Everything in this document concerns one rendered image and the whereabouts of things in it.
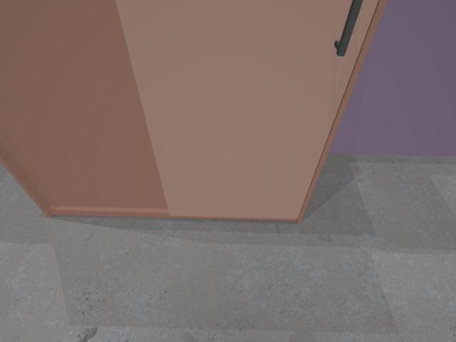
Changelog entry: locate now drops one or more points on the robot left hand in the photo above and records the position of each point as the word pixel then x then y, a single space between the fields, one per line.
pixel 81 334

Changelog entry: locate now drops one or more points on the wardrobe door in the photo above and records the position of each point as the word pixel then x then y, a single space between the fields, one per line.
pixel 70 110
pixel 239 97

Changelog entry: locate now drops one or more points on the handle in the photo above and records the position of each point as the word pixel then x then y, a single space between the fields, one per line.
pixel 342 45

